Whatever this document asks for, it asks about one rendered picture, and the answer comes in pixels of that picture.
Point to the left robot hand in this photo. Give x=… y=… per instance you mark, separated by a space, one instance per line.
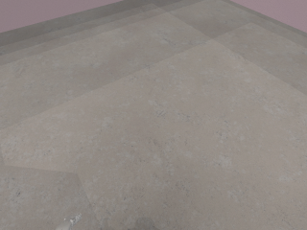
x=69 y=222

